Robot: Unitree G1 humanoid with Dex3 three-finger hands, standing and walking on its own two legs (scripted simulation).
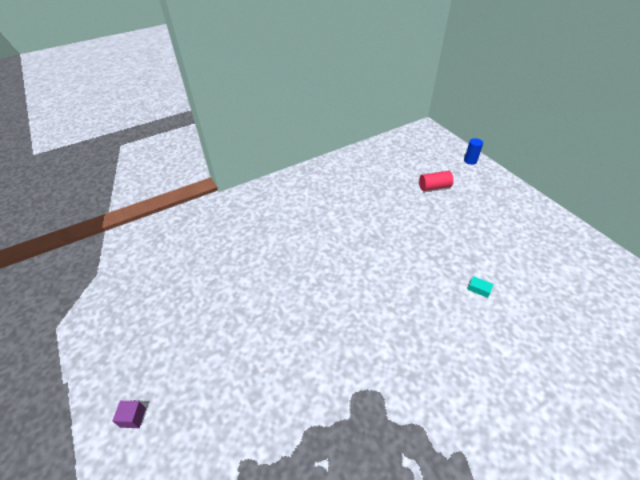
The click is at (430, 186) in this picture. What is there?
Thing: lying can
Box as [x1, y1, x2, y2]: [419, 171, 453, 190]
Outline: 451,172 443,171 420,175 419,184 421,189 426,190 451,186 453,180
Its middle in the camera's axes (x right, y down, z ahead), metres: +0.57 -0.29 +1.88
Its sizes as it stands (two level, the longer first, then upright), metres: 0.138 0.079 0.079
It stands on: the floor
